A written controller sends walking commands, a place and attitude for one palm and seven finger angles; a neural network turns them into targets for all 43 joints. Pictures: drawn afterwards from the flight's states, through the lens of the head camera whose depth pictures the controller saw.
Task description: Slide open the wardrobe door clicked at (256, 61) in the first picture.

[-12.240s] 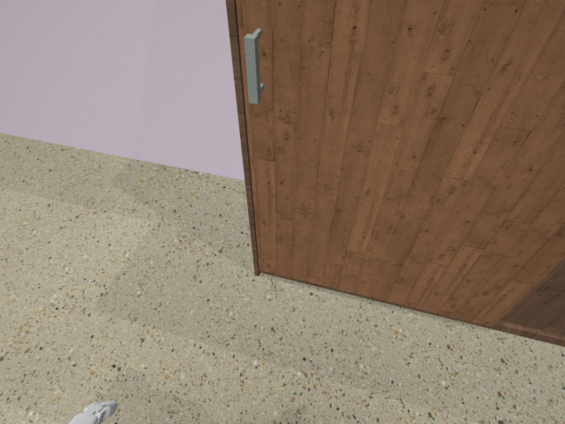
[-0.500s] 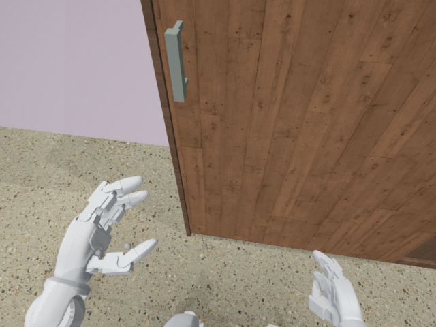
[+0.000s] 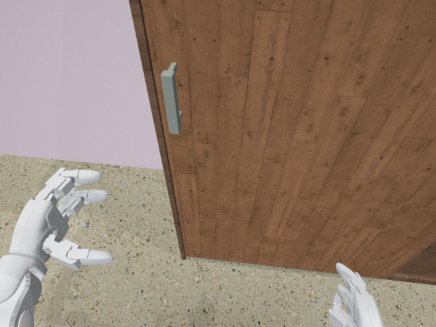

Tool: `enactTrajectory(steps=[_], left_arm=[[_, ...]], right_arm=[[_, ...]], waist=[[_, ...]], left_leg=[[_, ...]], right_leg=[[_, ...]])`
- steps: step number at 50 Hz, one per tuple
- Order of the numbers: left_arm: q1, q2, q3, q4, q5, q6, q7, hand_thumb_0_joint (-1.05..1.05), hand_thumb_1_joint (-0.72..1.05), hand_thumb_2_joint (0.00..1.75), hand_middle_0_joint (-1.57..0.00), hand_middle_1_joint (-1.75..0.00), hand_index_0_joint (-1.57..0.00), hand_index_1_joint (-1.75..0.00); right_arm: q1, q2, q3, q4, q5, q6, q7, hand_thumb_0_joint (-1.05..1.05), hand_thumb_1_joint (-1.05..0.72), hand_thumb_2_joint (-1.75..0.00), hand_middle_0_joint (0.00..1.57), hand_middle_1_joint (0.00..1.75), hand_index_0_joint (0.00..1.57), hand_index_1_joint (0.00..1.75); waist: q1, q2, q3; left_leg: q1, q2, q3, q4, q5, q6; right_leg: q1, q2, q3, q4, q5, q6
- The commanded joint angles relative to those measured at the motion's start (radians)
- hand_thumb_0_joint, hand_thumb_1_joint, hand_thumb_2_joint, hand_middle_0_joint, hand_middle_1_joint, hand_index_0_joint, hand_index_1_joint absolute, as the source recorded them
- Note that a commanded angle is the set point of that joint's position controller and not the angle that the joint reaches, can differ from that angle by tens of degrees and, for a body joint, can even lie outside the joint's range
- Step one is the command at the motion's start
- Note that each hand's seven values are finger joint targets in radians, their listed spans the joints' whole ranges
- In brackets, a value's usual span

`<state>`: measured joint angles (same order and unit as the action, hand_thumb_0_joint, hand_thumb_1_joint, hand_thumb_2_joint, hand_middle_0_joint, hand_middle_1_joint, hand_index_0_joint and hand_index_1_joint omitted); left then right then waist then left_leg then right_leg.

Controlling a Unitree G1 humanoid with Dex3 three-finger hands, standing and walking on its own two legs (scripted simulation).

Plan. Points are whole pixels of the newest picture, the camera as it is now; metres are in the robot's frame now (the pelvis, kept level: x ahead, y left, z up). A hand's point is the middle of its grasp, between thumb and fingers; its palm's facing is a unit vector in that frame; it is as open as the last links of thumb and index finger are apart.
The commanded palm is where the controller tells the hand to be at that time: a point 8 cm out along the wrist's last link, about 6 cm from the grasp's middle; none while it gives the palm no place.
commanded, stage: raise the hand with hooked fingers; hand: left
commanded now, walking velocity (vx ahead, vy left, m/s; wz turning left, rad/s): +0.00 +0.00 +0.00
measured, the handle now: (174, 99) +0.52 +0.14 +0.16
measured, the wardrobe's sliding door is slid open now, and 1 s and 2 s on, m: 0.00 0.00 0.00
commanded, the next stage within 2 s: move the hooked fingers beside the handle in 0.92 s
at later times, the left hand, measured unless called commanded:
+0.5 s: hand (43, 171) +0.27 +0.28 +0.19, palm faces +0.07 -0.99 -0.08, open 14.0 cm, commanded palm +0.23 +0.31 +0.18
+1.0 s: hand (59, 182) +0.27 +0.26 +0.18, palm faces +0.03 -1.00 -0.08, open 14.0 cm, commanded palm +0.24 +0.31 +0.18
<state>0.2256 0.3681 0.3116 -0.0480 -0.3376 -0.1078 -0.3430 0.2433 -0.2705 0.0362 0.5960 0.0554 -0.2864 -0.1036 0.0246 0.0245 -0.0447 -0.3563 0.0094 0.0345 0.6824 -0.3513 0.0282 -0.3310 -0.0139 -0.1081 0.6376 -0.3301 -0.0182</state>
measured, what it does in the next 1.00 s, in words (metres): stands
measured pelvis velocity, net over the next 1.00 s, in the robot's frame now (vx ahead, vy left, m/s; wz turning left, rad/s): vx -0.01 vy -0.01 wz -0.01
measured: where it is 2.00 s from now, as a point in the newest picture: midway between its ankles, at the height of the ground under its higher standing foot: outside the picture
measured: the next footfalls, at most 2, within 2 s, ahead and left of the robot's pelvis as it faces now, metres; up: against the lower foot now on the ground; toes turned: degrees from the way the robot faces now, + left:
none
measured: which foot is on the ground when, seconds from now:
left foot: down 0.00-1.00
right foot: down 0.00-1.00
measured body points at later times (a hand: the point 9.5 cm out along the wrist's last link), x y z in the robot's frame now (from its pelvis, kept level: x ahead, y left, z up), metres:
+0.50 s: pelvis +0.00 -0.01 +0.01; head -0.02 -0.03 +0.46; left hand +0.26 +0.33 +0.20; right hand +0.19 -0.24 -0.06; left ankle +0.00 +0.10 -0.72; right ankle +0.00 -0.11 -0.72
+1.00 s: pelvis -0.01 -0.01 +0.01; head -0.02 -0.03 +0.46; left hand +0.26 +0.31 +0.18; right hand +0.18 -0.24 -0.06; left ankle +0.00 +0.10 -0.72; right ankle +0.00 -0.11 -0.72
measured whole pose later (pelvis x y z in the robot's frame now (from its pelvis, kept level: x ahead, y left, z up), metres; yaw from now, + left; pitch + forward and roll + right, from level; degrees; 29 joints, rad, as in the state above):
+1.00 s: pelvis -0.01 -0.01 +0.01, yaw +0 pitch -2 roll +0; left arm -0.08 0.46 0.46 0.16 -0.35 0.11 -0.48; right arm 0.23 -0.27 0.08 0.60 0.08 -0.22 -0.11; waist 0.05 0.06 -0.01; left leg -0.21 0.01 0.04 0.51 -0.26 0.01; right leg -0.20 0.00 -0.10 0.49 -0.25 -0.03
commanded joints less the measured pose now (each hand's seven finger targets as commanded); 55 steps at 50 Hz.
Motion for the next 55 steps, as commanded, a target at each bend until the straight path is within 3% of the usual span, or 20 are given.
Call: enactTrajectory(steps=[1,4,7,9,13,16,19,21,24,28,29,31,33,38,41,43,47,49,52,55], left_arm=[[-0.213,0.186,0.158,-0.168,-0.055,-0.051,0.002,0.0,-0.5,0.3,-0.3,-1.2,-0.3,-1.2],[-0.27,0.17,0.1,-0.056,-0.036,0.045,-0.051,0.0,-0.5,0.3,-0.3,-1.2,-0.3,-1.2],[-0.347,0.228,0.122,-0.031,-0.021,0.124,-0.086,0.0,-0.5,0.3,-0.3,-1.2,-0.3,-1.2],[-0.428,0.295,0.174,-0.089,-0.021,0.134,-0.096,0.0,-0.5,0.3,-0.3,-1.2,-0.3,-1.2],[-0.536,0.404,0.282,-0.196,-0.041,0.067,-0.081,0.0,-0.5,0.3,-0.3,-1.2,-0.3,-1.2],[-0.539,0.375,0.286,-0.088,-0.059,0.053,-0.09,0.0,-0.5,0.3,-0.3,-1.2,-0.3,-1.2],[-0.57,0.356,0.243,0.072,-0.048,0.121,-0.126,0.0,-0.5,0.3,-0.3,-1.2,-0.3,-1.2],[-0.6,0.369,0.218,0.139,-0.033,0.182,-0.147,0.0,-0.5,0.3,-0.3,-1.2,-0.3,-1.2],[-0.539,0.32,0.169,0.188,-0.034,0.24,-0.182,0.0,-0.5,0.3,-0.3,-1.2,-0.3,-1.2],[-0.58,0.403,0.251,-0.011,-0.049,0.181,-0.167,0.0,-0.5,0.3,-0.3,-1.2,-0.3,-1.2],[-0.608,0.426,0.276,-0.075,-0.051,0.153,-0.153,0.0,-0.5,0.3,-0.3,-1.2,-0.3,-1.2],[-0.581,0.439,0.323,-0.106,-0.057,0.103,-0.116,0.0,-0.5,0.3,-0.3,-1.2,-0.3,-1.2],[-0.56,0.467,0.357,-0.092,-0.05,0.083,-0.088,0.0,-0.5,0.3,-0.3,-1.2,-0.3,-1.2],[-0.568,0.367,0.255,0.036,-0.02,0.155,-0.083,0.0,-0.5,0.3,-0.3,-1.2,-0.3,-1.2],[-0.599,0.334,0.191,0.037,-0.01,0.195,-0.106,0.0,-0.5,0.3,-0.3,-1.2,-0.3,-1.2],[-0.582,0.34,0.2,0.021,-0.024,0.189,-0.122,0.0,-0.5,0.3,-0.3,-1.2,-0.3,-1.2],[-0.579,0.393,0.269,0.0,-0.04,0.145,-0.131,0.0,-0.5,0.3,-0.3,-1.2,-0.3,-1.2],[-0.571,0.409,0.292,0.004,-0.046,0.133,-0.127,0.0,-0.5,0.3,-0.3,-1.2,-0.3,-1.2],[-0.617,0.356,0.234,0.018,-0.035,0.139,-0.12,0.0,-0.5,0.3,-0.3,-1.2,-0.3,-1.2],[-0.682,0.35,0.2,0.065,-0.018,0.158,-0.111,0.0,-0.5,0.3,-0.3,-1.2,-0.3,-1.2]], right_arm=[[-0.09,-0.107,-0.026,-0.137,0.008,-0.062,-0.001,0.0,-0.9,-0.9,0.2,0.3,0.2,0.3],[-0.09,-0.122,-0.022,-0.136,0.019,-0.05,-0.007,0.0,-0.9,-0.9,0.2,0.3,0.2,0.3],[-0.096,-0.13,-0.021,-0.152,0.023,-0.034,-0.018,0.0,-0.9,-0.9,0.2,0.3,0.2,0.3],[-0.114,-0.126,-0.017,-0.163,0.021,-0.022,-0.019,0.0,-0.9,-0.9,0.2,0.3,0.2,0.3],[-0.134,-0.102,0.0,-0.169,0.008,-0.026,-0.018,0.0,-0.9,-0.9,0.2,0.3,0.2,0.3],[-0.124,-0.1,0.001,-0.142,0.013,-0.024,-0.02,0.0,-0.9,-0.9,0.2,0.3,0.2,0.3],[-0.128,-0.115,0.002,-0.123,0.026,-0.008,-0.022,0.0,-0.9,-0.9,0.2,0.3,0.2,0.3],[-0.127,-0.128,0.0,-0.131,0.033,0.001,-0.025,0.0,-0.9,-0.9,0.2,0.3,0.2,0.3],[-0.127,-0.137,-0.007,-0.154,0.038,0.014,-0.015,0.0,-0.9,-0.9,0.2,0.3,0.2,0.3],[-0.157,-0.124,-0.011,-0.19,0.031,0.013,0.0,0.0,-0.9,-0.9,0.2,0.3,0.2,0.3],[-0.159,-0.118,-0.01,-0.195,0.027,0.008,0.001,0.0,-0.9,-0.9,0.2,0.3,0.2,0.3],[-0.149,-0.108,-0.01,-0.192,0.021,-0.003,-0.003,0.0,-0.9,-0.9,0.2,0.3,0.2,0.3],[-0.136,-0.111,-0.009,-0.175,0.014,-0.007,-0.003,0.0,-0.9,-0.9,0.2,0.3,0.2,0.3],[-0.131,-0.117,-0.011,-0.156,0.027,0.001,-0.016,0.0,-0.9,-0.9,0.2,0.3,0.2,0.3],[-0.128,-0.123,-0.011,-0.166,0.035,0.004,-0.023,0.0,-0.9,-0.9,0.2,0.3,0.2,0.3],[-0.131,-0.124,-0.012,-0.171,0.03,0.003,-0.022,0.0,-0.9,-0.9,0.2,0.3,0.2,0.3],[-0.135,-0.119,-0.011,-0.169,0.026,-0.002,-0.019,0.0,-0.9,-0.9,0.2,0.3,0.2,0.3],[-0.138,-0.118,-0.01,-0.165,0.024,-0.001,-0.014,0.0,-0.9,-0.9,0.2,0.3,0.2,0.3],[-0.137,-0.111,-0.006,-0.157,0.03,0.001,-0.016,0.0,-0.9,-0.9,0.2,0.3,0.2,0.3],[-0.129,-0.117,-0.008,-0.147,0.033,0.005,-0.023,0.0,-0.9,-0.9,0.2,0.3,0.2,0.3]], waist=[[0.021,0.101,-0.114],[0.007,0.07,-0.027],[0.004,0.003,-0.046],[0.014,0.027,-0.119],[0.032,0.079,-0.221],[0.021,0.06,-0.178],[0.01,0.081,-0.055],[0.008,0.068,-0.039],[0.011,-0.027,-0.059],[0.03,-0.024,-0.187],[0.036,0.037,-0.224],[0.041,0.053,-0.233],[0.049,0.072,-0.182],[0.022,0.129,-0.042],[0.004,0.086,-0.068],[0.009,0.01,-0.106],[0.02,-0.012,-0.162],[0.028,0.0,-0.152],[0.013,0.093,-0.108],[-0.003,0.073,-0.077]], left_leg=[[0.121,-0.001,-0.074,-0.15,0.304,-0.018],[0.106,-0.001,-0.072,-0.176,0.25,-0.009],[0.111,-0.002,-0.079,-0.19,0.211,0.003],[0.15,-0.008,-0.072,-0.185,0.25,0.007],[0.229,-0.012,-0.076,-0.194,0.322,0.003],[0.229,-0.012,-0.074,-0.212,0.319,0.002],[0.184,-0.011,-0.067,-0.232,0.247,0.0],[0.167,-0.012,-0.073,-0.241,0.215,0.001],[0.143,-0.006,-0.071,-0.219,0.218,0.003],[0.18,-0.01,-0.066,-0.199,0.256,0.005],[0.202,-0.016,-0.063,-0.207,0.267,0.006],[0.22,-0.016,-0.06,-0.218,0.28,0.006],[0.209,-0.012,-0.059,-0.231,0.276,0.005],[0.184,-0.007,-0.053,-0.255,0.196,0.0],[0.195,-0.008,-0.062,-0.26,0.173,0.004],[0.203,-0.004,-0.063,-0.244,0.204,0.007],[0.21,-0.013,-0.064,-0.237,0.236,0.01],[0.204,-0.013,-0.059,-0.238,0.255,0.009],[0.22,-0.015,-0.057,-0.248,0.228,0.003],[0.21,-0.011,-0.062,-0.251,0.196,0.005]], right_leg=[[0.084,0.021,0.027,-0.104,0.287,-0.009],[0.065,0.018,0.037,-0.144,0.255,-0.006],[0.074,0.016,0.044,-0.169,0.21,0.002],[0.121,0.013,0.056,-0.174,0.243,0.0],[0.197,0.022,0.061,-0.182,0.303,-0.006],[0.189,0.021,0.052,-0.199,0.324,-0.005],[0.137,0.011,0.064,-0.23,0.267,-0.005],[0.12,0.006,0.068,-0.24,0.224,-0.002],[0.125,-0.008,0.091,-0.229,0.226,0.007],[0.19,-0.006,0.104,-0.212,0.233,0.006],[0.203,-0.001,0.098,-0.21,0.241,0.002],[0.213,0.007,0.084,-0.211,0.255,0.0],[0.204,0.013,0.077,-0.222,0.249,-0.005],[0.127,0.004,0.085,-0.253,0.178,-0.006],[0.119,0.01,0.073,-0.253,0.148,0.002],[0.152,0.008,0.085,-0.249,0.183,0.004],[0.18,0.012,0.077,-0.232,0.23,0.007],[0.187,0.011,0.08,-0.23,0.254,0.005],[0.136,0.013,0.07,-0.237,0.229,0.0],[0.112,0.012,0.075,-0.25,0.187,0.001]])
